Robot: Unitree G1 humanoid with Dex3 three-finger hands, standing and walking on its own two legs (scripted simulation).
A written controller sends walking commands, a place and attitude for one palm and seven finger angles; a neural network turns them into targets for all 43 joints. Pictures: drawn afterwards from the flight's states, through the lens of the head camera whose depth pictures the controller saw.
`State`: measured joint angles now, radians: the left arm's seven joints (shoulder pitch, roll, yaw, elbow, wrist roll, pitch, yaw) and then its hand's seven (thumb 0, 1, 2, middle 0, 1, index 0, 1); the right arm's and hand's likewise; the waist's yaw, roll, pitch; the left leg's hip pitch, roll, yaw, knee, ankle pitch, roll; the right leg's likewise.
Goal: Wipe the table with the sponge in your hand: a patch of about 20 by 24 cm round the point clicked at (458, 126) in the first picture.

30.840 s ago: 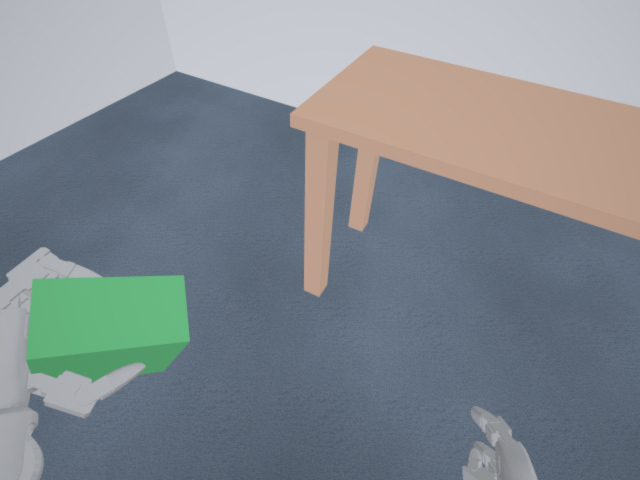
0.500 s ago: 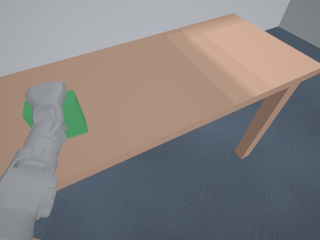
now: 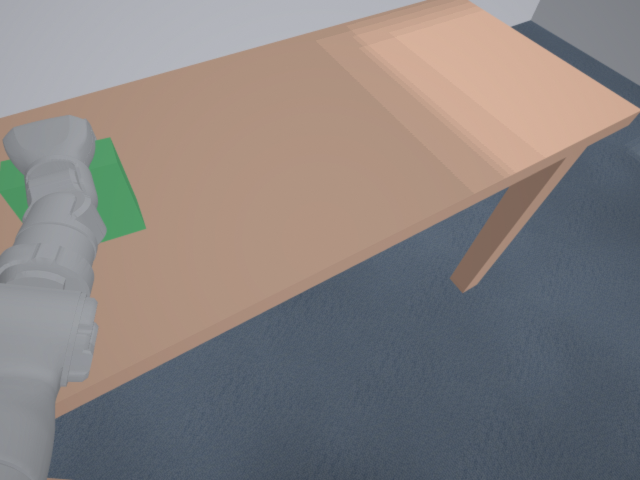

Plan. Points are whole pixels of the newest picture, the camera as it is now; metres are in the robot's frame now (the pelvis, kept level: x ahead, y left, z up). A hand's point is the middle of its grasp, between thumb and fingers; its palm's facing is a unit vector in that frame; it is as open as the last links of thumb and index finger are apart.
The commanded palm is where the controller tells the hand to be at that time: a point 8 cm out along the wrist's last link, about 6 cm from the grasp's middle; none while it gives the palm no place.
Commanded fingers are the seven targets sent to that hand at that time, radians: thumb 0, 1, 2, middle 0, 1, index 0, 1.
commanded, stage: wipe forward along the third lane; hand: left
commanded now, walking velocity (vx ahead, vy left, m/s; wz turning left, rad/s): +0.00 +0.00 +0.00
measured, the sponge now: (85, 208) +0.47 +0.31 +0.04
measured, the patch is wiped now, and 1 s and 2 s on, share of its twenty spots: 0.90 0.95 0.95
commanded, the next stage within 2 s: wipe back along the third lane in 0.08 s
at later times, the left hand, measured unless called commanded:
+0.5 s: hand (72, 176) +0.49 +0.31 +0.08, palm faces -0.05 +0.01 -1.00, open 10.3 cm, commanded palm +0.45 +0.28 +0.12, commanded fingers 0.00 0.10 1.30 -1.20 -1.60 -1.20 -1.60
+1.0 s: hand (76, 204) +0.44 +0.29 +0.08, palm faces -0.01 -0.01 -1.00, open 10.3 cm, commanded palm +0.40 +0.26 +0.12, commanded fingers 0.00 0.10 1.30 -1.20 -1.60 -1.20 -1.60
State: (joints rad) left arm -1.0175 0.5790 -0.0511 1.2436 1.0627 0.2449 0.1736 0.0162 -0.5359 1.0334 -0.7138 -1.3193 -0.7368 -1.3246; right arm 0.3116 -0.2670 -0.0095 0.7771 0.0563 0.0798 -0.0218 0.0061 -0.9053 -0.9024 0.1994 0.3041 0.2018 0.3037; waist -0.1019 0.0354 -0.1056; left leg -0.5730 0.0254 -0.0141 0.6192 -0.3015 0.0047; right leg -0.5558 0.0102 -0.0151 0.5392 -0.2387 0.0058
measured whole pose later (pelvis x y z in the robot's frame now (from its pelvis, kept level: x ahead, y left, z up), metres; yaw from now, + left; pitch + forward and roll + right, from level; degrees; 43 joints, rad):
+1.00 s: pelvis +0.04 +0.01 +0.01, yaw +2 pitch +9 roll -1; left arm -0.62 0.40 -0.19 0.68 0.98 0.46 0.13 0.00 -0.50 1.02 -0.68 -1.33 -0.70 -1.34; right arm 0.13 -0.27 0.01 0.67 0.09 0.18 -0.02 0.01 -0.91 -0.90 0.20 0.30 0.20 0.30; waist 0.02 0.05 -0.11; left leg -0.35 0.00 -0.03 0.54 -0.34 0.02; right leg -0.33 -0.01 -0.03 0.47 -0.29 0.01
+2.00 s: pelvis +0.03 -0.02 +0.01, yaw +1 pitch +3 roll +0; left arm -0.29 0.32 -0.30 0.28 0.98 0.61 0.14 0.01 -0.49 1.02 -0.66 -1.34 -0.69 -1.35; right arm 0.06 -0.28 0.03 0.65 0.10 0.17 0.01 0.01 -0.91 -0.90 0.20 0.30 0.20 0.30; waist 0.07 0.09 -0.09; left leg -0.25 0.01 -0.02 0.53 -0.33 -0.01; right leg -0.26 0.00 -0.02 0.53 -0.31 -0.01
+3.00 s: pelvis +0.02 -0.01 +0.01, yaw +1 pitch +2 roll +0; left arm -0.24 0.50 -0.05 0.32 0.94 0.35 0.03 -0.01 -0.51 1.02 -0.68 -1.33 -0.71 -1.34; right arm 0.11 -0.29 0.01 0.67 0.08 0.10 -0.05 0.01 -0.90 -0.90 0.20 0.30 0.20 0.30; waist 0.06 0.07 -0.04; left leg -0.25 0.02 -0.03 0.50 -0.30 -0.01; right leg -0.25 0.00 -0.03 0.48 -0.27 -0.01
